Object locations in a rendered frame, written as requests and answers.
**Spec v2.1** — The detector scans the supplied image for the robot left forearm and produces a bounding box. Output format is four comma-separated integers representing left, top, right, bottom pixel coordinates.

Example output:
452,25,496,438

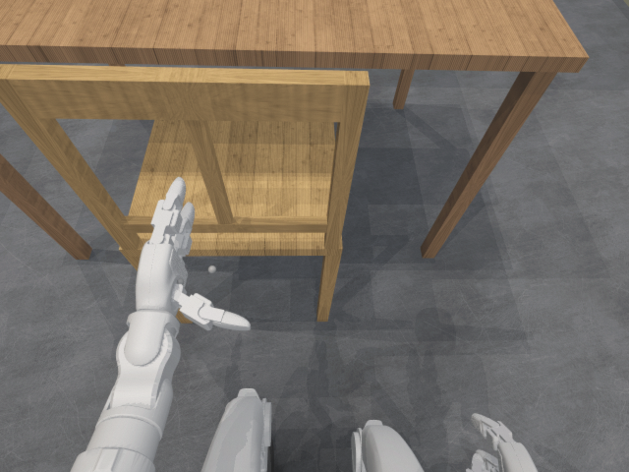
70,309,181,472

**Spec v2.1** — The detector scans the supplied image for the table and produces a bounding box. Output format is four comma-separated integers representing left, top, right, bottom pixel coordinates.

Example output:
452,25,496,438
0,0,590,260

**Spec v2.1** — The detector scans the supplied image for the robot left hand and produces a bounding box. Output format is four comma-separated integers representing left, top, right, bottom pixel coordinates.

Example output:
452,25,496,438
136,177,251,330

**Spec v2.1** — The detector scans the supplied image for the robot right hand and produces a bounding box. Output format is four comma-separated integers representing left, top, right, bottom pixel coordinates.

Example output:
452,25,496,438
466,413,538,472

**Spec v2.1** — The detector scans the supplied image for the chair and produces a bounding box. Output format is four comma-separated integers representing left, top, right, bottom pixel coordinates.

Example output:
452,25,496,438
0,64,370,324

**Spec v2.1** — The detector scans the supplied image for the right robot thigh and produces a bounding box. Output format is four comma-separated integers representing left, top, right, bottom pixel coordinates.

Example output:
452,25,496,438
351,425,425,472

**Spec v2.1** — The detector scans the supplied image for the left robot thigh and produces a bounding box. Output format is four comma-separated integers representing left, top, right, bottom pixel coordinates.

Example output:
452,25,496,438
201,396,271,472

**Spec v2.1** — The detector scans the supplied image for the robot thigh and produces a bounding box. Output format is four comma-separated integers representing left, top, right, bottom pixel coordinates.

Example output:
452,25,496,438
201,396,271,472
351,425,425,472

